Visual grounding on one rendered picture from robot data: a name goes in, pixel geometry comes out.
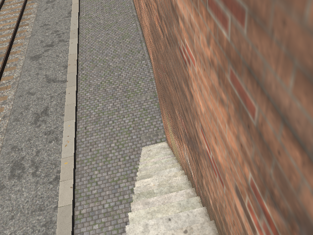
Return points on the stairs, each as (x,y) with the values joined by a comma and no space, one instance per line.
(164,200)

